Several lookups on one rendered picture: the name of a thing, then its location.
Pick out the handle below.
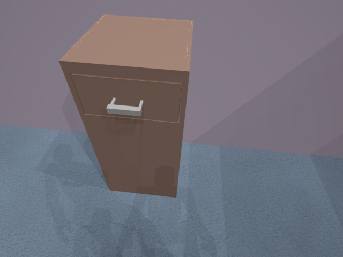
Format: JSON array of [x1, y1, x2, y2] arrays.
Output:
[[106, 98, 144, 116]]

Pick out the cabinet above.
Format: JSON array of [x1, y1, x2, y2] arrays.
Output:
[[59, 14, 193, 198]]

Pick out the drawer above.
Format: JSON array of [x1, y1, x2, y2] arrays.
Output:
[[71, 73, 182, 122]]

